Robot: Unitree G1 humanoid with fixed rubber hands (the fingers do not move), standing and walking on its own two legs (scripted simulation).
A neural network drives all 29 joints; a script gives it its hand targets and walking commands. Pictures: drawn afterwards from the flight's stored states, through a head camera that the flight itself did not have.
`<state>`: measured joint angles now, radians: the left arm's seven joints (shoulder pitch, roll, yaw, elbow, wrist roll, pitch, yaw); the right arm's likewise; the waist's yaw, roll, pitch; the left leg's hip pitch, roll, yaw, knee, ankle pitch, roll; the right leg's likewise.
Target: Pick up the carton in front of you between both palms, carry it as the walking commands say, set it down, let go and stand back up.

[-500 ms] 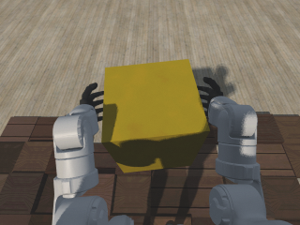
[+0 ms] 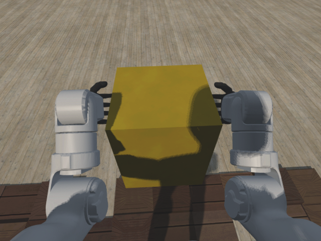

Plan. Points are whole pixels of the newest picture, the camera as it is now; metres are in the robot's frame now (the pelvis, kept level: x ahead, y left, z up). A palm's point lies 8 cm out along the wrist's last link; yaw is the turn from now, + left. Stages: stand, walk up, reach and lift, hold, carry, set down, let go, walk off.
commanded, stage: carry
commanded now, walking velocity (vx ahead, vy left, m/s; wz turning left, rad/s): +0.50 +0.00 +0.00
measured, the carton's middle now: (161, 129) +0.38 -0.01 +0.09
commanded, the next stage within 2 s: none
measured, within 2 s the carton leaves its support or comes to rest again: neither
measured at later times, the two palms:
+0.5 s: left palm (122, 78) +0.62 +0.11 +0.08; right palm (205, 75) +0.64 -0.19 +0.07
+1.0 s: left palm (127, 12) +0.96 +0.10 +0.17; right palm (196, 13) +0.94 -0.20 +0.18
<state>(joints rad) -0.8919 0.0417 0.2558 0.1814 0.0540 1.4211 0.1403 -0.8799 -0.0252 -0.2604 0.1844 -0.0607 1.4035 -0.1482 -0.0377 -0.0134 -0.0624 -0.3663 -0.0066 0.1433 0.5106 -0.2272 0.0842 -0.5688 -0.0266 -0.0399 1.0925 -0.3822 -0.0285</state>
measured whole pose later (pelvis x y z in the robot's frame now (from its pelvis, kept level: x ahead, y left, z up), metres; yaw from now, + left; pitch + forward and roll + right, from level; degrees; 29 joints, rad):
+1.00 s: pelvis +0.57 -0.03 +0.01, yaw -1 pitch +5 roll -1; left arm -0.83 0.01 0.26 0.05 0.07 1.35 0.14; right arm -0.84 -0.01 -0.24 0.09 -0.03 1.33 -0.17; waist -0.07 0.02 -0.02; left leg -0.37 0.00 0.13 0.53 -0.25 0.09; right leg -0.61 -0.01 -0.01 0.97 -0.44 -0.04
